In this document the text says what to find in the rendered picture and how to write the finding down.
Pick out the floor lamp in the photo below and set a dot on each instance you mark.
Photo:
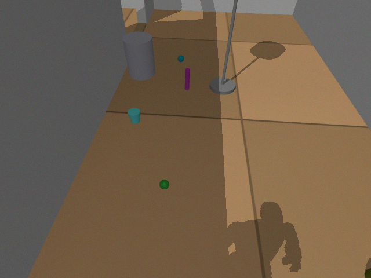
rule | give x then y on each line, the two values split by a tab
222	85

